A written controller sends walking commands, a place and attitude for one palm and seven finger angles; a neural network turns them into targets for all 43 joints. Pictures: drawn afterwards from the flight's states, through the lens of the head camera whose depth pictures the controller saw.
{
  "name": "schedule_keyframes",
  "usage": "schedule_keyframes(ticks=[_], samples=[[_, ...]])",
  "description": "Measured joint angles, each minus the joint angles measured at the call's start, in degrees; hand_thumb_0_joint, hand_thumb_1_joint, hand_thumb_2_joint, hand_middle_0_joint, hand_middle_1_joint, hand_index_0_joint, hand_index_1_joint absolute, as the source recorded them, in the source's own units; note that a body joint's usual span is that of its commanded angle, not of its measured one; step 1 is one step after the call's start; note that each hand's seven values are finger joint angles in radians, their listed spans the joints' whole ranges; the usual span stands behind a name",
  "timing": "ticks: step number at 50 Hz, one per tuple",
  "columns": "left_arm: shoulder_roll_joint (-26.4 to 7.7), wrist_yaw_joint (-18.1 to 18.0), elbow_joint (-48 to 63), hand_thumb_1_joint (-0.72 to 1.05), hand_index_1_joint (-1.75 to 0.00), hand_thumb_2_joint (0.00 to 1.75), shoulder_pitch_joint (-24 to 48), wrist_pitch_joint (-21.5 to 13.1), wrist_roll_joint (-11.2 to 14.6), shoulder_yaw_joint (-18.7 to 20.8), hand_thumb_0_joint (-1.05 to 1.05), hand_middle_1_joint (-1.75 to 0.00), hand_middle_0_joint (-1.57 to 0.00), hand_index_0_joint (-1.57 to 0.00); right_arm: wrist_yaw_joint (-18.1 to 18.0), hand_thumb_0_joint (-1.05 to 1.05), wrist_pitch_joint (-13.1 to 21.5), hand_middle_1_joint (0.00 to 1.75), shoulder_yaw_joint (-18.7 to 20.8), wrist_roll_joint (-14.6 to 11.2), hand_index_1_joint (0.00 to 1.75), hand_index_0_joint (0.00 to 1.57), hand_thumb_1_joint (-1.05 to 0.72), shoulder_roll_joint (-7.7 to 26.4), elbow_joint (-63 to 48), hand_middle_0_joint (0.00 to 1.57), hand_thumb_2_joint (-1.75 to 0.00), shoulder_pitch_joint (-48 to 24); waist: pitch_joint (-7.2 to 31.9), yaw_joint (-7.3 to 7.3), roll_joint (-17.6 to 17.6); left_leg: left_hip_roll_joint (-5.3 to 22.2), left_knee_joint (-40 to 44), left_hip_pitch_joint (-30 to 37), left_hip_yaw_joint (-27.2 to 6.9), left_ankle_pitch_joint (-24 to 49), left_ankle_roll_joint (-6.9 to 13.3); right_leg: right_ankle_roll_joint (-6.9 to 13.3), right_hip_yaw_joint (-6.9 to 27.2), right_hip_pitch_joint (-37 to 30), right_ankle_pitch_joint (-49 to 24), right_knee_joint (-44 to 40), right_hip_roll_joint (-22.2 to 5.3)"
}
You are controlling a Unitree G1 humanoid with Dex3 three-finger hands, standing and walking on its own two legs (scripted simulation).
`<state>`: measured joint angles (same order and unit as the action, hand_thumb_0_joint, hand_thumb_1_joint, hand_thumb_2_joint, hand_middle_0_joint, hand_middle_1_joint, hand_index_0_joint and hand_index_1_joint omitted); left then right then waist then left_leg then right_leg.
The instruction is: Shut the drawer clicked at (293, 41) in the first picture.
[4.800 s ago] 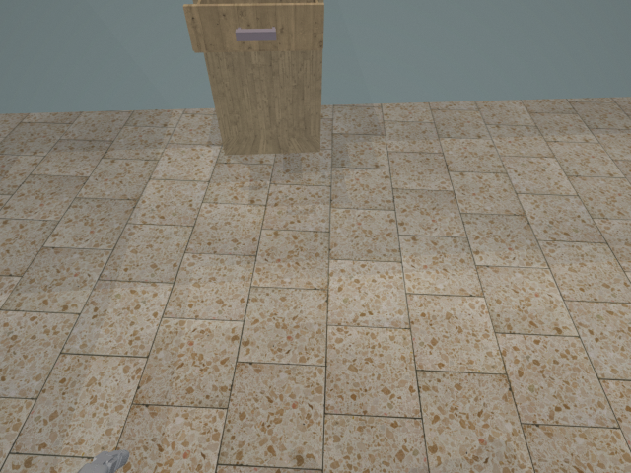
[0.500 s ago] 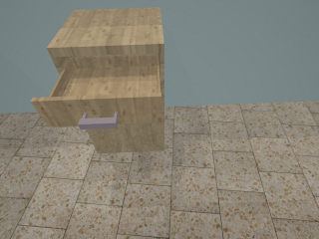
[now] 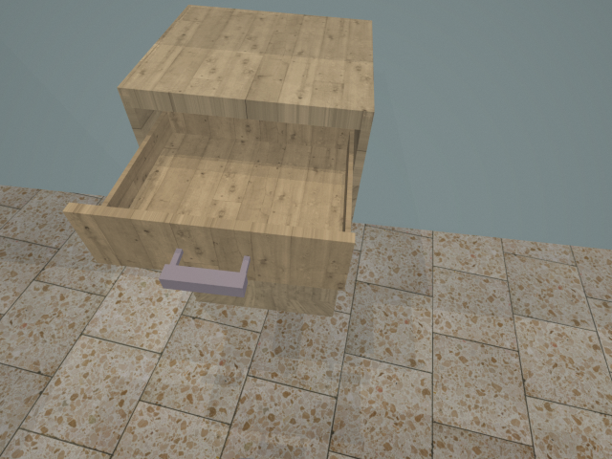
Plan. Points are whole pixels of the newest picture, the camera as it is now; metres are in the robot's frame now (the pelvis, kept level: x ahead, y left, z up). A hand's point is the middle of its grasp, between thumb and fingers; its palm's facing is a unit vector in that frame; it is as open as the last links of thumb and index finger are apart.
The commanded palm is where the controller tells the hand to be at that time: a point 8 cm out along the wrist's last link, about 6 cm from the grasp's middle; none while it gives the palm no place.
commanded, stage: come to a stop and stand still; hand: left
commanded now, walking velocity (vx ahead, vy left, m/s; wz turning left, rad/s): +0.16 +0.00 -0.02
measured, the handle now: (208, 269) +0.38 +0.21 -0.03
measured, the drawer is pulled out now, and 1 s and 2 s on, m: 0.29 0.29 0.29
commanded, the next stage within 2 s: look again from close up in 1.04 s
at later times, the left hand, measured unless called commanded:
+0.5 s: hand out of the picture +0.11 +0.15 -0.16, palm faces -0.02 -0.96 -0.27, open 7.4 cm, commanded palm none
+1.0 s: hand out of the picture +0.00 +0.18 -0.17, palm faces +0.04 -0.98 -0.20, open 7.4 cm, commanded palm none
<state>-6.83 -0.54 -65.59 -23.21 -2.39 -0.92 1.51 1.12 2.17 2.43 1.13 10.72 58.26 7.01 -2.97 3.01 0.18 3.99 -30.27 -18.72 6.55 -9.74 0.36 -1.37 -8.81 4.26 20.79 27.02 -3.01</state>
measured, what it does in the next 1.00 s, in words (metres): steps on the spot: right foot, then left foot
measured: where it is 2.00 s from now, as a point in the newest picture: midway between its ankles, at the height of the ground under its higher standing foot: outside the picture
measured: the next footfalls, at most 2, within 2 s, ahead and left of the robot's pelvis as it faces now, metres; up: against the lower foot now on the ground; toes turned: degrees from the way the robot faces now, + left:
right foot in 0.40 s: +0.06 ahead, -0.10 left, +0.00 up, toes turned -6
left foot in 0.88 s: +0.06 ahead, +0.12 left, +0.00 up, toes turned +4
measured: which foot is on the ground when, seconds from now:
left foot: down 0.00-0.44, up 0.46-0.86, down 0.88-1.00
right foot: down 0.00-0.00, up 0.02-0.38, down 0.40-1.00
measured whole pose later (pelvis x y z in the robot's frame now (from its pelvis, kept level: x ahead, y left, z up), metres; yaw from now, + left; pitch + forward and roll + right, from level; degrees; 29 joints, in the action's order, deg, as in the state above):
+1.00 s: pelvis -0.01 -0.01 +0.01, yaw -1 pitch -1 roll +1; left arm -10.9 -0.6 -63.5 -16.3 2.4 -1.1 2.5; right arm -1.1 -0.6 1.0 1.2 8.0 62.9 17.2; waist 0.7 0.6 -1.9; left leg 1.5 -21.7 -6.0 0.8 -14.8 -1.4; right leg -0.6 -2.9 18.7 17.9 37.0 -1.7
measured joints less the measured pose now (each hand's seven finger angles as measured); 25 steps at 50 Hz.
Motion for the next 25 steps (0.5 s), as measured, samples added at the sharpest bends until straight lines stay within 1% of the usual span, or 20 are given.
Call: schedule_keyframes(ticks=[1,3,4,5,6,8,11,16,18,20,21,22,23,25], samples=[[-0.35,-0.01,-0.31,0.91,-0.29,0.9,0.07,0.48,0.16,0.05,0.01,-0.3,-0.2,-0.2,-0.26,0.0,0.49,0.3,-0.13,0.11,0.3,0.2,-0.91,-0.55,-0.22,0.2,-0.89,-0.4,-0.55,0.08,-1.04,-0.69,-1.18,0.07,0.56,-0.53,1.05,0.23,0.72,1.84,2.71,5.56,-0.95],[-0.89,-0.23,-0.65,0.91,-0.29,0.9,0.65,1.45,0.14,0.07,0.01,-0.3,-0.2,-0.2,-0.77,0.0,0.9,0.3,-0.67,0.08,0.3,0.2,-0.91,-1.52,-0.65,0.2,-0.89,-0.53,-1.23,0.29,-2.12,-1.28,-2.61,0.95,1.69,-3.27,2.12,0.97,3.05,7.22,8.29,19.45,-1.11],[-1.11,-0.24,-0.73,0.91,-0.29,0.9,1.13,1.74,0.11,0.17,0.01,-0.3,-0.2,-0.2,-1.06,0.0,0.95,0.3,-0.87,0.03,0.3,0.2,-0.91,-1.99,-0.73,0.2,-0.89,-0.25,-1.29,0.11,-2.3,-1.48,-2.06,1.79,2.05,-3.93,2.33,1.21,3.65,9.95,8.71,25.24,-1.0],[-1.37,-0.24,-0.74,0.91,-0.29,0.9,1.82,1.9,0.08,0.28,0.01,-0.3,-0.2,-0.2,-1.37,0.0,0.95,0.3,-1.06,-0.04,0.3,0.2,-0.91,-2.48,-0.59,0.2,-0.89,0.15,-1.33,-0.14,-2.47,-1.8,-0.86,2.8,2.3,-3.92,2.3,1.22,4.02,12.29,7.86,29.07,-1.05],[-1.66,-0.29,-0.59,0.91,-0.29,0.9,2.66,1.98,0.14,0.34,0.01,-0.3,-0.2,-0.2,-1.7,0.0,0.93,0.3,-1.3,-0.15,0.3,0.2,-0.91,-2.98,-0.24,0.2,-0.89,0.62,-1.36,-0.37,-2.67,-2.17,0.72,3.85,2.49,-3.25,1.85,1.0,4.32,14.16,6.34,30.79,-1.22],[-2.04,-0.69,0.19,0.91,-0.29,0.9,4.3,2.13,0.38,0.36,0.01,-0.3,-0.19,-0.19,-2.91,-0.02,1.14,0.3,-0.69,-0.91,0.3,0.2,-0.94,-3.21,0.16,0.2,-0.89,1.15,-1.28,-0.76,-3.05,-3.02,3.75,5.6,2.94,-2.16,2.2,0.19,5.25,16.56,3.42,29.38,-1.58],[-2.42,-1.28,1.68,0.91,-0.29,0.9,6.74,2.84,0.36,0.28,0.01,-0.3,-0.19,-0.19,-3.32,-0.02,0.19,0.3,-0.87,-0.82,0.3,0.21,-0.96,-2.55,1.36,0.2,-0.89,1.52,-0.94,-1.37,-3.05,-3.57,6.11,7.05,3.13,-1.5,2.41,-0.7,6.06,17.48,1.12,23.43,-1.78],[-3.13,-1.4,4.25,0.91,-0.29,0.9,10.26,4.26,-0.01,0.52,0.01,-0.3,-0.19,-0.19,-3.24,-0.02,-1.93,0.3,-0.44,-0.41,0.3,0.21,-0.95,-2.09,2.89,0.2,-0.89,2.38,-0.89,-2.46,-2.33,-2.91,5.25,7.21,2.87,-2.46,1.43,-0.64,6.12,15.98,1.27,17.15,-1.11],[-3.31,-1.39,5.25,0.91,-0.29,0.9,11.34,4.41,-0.04,0.63,0.0,-0.3,-0.19,-0.19,-3.13,-0.01,-2.4,0.3,-0.07,-0.29,0.3,0.21,-0.94,-1.97,3.1,0.2,-0.89,2.92,-1.07,-2.87,-1.74,-2.4,4.32,6.83,2.76,-2.93,0.79,-0.28,5.9,14.54,0.39,14.33,-0.7],[-3.49,-1.38,6.24,0.91,-0.29,0.9,11.89,4.08,-0.07,0.69,0.0,-0.3,-0.19,-0.19,-2.93,-0.01,-2.83,0.3,0.31,-0.35,0.3,0.2,-0.93,-1.77,3.21,0.2,-0.89,3.67,-1.06,-3.09,-1.18,-1.91,2.58,6.03,2.74,-3.74,-0.1,0.03,5.65,12.01,-4.32,8.7,-0.49],[-3.51,-1.44,6.53,0.91,-0.29,0.9,12.05,3.71,-0.16,0.7,0.0,-0.3,-0.19,-0.19,-2.79,-0.01,-3.02,0.3,0.51,-0.48,0.3,0.2,-0.93,-1.59,3.32,0.2,-0.89,3.97,-1.02,-3.1,-0.78,-1.5,1.22,5.36,2.75,-4.41,-0.65,1.2,5.53,10.86,-4.15,6.37,-0.12],[-3.17,-1.52,6.53,0.91,-0.29,0.9,12.38,3.36,-0.24,0.6,0.0,-0.3,-0.19,-0.19,-2.61,0.0,-3.28,0.3,0.75,-0.68,0.3,0.2,-0.92,-1.16,3.43,0.2,-0.89,4.02,-1.25,-3.35,0.38,-0.67,-0.01,4.79,2.37,-4.97,-1.01,2.25,5.18,10.78,-3.52,6.17,0.67],[-2.85,-1.47,6.57,0.91,-0.29,0.9,12.6,3.08,-0.26,0.39,0.0,-0.3,-0.19,-0.19,-2.5,0.0,-3.72,0.3,0.95,-0.81,0.3,0.2,-0.92,-0.77,3.37,0.2,-0.89,4.18,-1.37,-3.72,1.25,-0.57,-1.91,4.02,1.17,-8.5,-1.31,3.0,4.85,10.88,-3.35,6.28,1.13],[-2.3,-1.43,6.66,0.91,-0.29,0.9,12.92,2.63,-0.19,0.01,0.0,-0.3,-0.19,-0.19,-2.49,0.0,-4.71,0.3,1.19,-0.92,0.3,0.2,-0.92,-0.24,3.33,0.2,-0.89,4.55,-1.3,-4.09,1.93,-1.67,-8.71,1.87,-1.73,-15.76,-1.74,3.9,4.53,10.78,-4.02,5.5,1.21]])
